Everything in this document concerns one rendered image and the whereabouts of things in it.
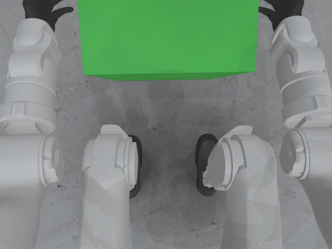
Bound right robot hand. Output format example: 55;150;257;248
258;0;304;32

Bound right robot forearm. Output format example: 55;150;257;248
269;16;332;129

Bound carton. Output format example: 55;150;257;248
77;0;259;81

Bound left robot forearm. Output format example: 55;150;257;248
0;18;62;135

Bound right robot upper arm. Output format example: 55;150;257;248
279;127;332;249

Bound left robot upper arm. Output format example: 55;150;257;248
0;133;64;249

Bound left robot hand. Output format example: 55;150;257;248
22;0;74;31

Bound robot left thigh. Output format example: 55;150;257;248
77;134;138;249

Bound right robot shin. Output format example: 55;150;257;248
202;125;277;190

